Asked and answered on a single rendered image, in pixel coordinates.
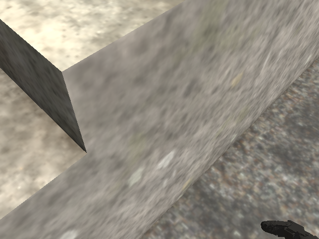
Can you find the robot right hand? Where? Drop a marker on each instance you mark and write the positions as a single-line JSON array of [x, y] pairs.
[[287, 229]]

